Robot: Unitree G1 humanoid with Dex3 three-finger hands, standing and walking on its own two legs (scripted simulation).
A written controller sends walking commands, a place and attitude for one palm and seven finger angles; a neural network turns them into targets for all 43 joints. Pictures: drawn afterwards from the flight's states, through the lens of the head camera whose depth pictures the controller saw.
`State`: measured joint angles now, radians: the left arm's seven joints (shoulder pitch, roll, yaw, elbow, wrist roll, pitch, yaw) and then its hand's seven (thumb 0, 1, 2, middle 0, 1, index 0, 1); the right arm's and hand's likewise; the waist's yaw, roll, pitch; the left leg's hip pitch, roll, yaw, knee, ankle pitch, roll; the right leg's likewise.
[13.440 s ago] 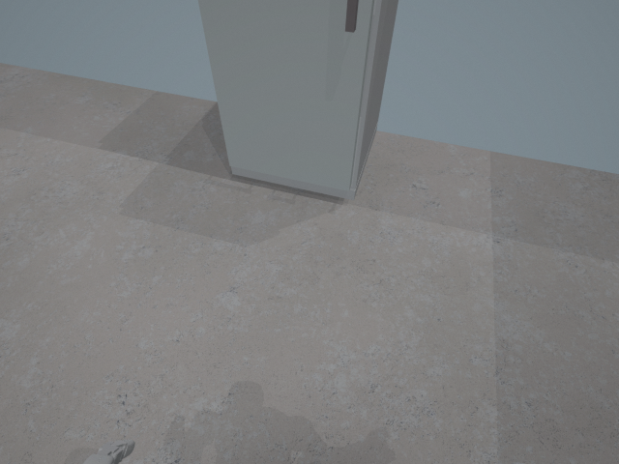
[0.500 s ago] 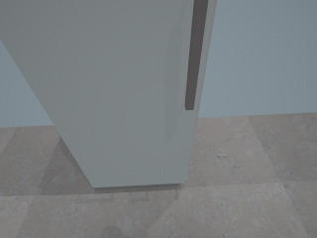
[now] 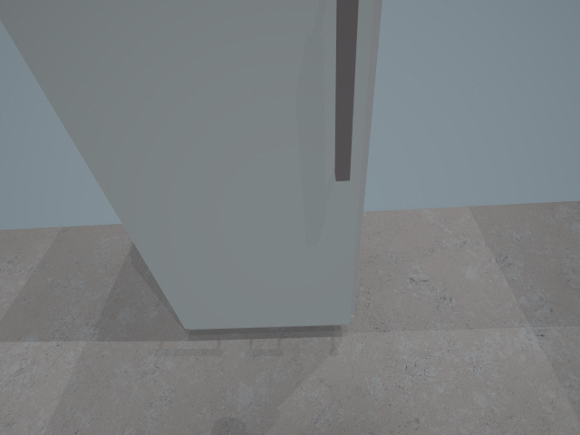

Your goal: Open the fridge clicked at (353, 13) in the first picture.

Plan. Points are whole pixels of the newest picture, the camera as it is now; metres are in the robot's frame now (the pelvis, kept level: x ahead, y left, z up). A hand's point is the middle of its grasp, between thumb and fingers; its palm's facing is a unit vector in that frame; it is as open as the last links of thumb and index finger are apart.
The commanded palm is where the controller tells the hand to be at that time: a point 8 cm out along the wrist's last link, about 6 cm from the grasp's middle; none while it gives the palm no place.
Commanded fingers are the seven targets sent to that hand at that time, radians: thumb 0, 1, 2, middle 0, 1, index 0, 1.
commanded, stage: come to a stop and stand still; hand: right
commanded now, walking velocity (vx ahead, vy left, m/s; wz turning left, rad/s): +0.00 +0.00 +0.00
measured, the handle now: (343, 64) +0.60 -0.06 +0.25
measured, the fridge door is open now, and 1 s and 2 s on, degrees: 0 0 0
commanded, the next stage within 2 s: look again from close up in 0.66 s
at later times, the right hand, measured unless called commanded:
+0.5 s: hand out of the picture -0.07 -0.24 -0.17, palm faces +0.00 +0.99 -0.15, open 7.4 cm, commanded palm none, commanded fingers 0.00 -0.90 -0.90 0.20 0.30 0.20 0.30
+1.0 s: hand out of the picture -0.02 -0.18 -0.15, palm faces +0.02 +0.98 -0.20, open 7.2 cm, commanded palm none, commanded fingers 0.00 -0.90 -0.90 0.20 0.30 0.20 0.30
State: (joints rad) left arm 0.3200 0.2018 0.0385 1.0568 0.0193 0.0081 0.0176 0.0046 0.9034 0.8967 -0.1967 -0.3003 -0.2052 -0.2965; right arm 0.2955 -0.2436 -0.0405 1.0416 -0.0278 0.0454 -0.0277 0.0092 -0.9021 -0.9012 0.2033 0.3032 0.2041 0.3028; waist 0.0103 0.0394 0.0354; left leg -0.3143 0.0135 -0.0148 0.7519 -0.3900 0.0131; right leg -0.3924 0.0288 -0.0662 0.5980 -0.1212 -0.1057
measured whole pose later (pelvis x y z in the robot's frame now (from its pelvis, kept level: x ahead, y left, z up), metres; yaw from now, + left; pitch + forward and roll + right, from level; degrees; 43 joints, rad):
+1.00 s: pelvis -0.04 -0.01 +0.02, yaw +1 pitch +1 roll +1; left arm 0.34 0.12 0.01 1.09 0.02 0.01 0.02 0.01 0.91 0.90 -0.19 -0.30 -0.20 -0.30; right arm 0.29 -0.15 -0.03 1.05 -0.02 -0.02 -0.04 0.01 -0.94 -0.90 0.20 0.30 0.20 0.30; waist 0.01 -0.01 0.00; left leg -0.21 0.00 0.09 0.44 -0.25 0.03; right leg -0.31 -0.04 -0.05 0.59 -0.32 0.00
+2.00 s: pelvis +0.00 +0.00 +0.02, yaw +2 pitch +0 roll -1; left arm 0.33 0.10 -0.01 1.16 0.02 -0.01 0.04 0.01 0.91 0.90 -0.20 -0.30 -0.20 -0.30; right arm 0.35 -0.12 -0.01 1.13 -0.02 -0.01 -0.03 0.01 -0.91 -0.90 0.20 0.30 0.20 0.30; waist -0.01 0.02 0.01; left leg -0.12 0.01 0.07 0.46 -0.34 0.02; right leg -0.15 -0.02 -0.08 0.45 -0.29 0.00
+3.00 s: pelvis +0.18 +0.11 +0.01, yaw +3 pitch +1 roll -1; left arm 0.33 0.17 0.05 1.08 0.01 0.04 0.04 0.01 0.90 0.90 -0.20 -0.30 -0.20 -0.30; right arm 0.04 -0.15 -0.04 0.95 -0.03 -0.02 -0.02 0.00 -0.91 -0.90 0.20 0.30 0.20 0.30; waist 0.06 -0.02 0.14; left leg -0.41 0.07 0.13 0.62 -0.22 0.04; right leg -0.35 -0.07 -0.03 1.10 -0.56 0.05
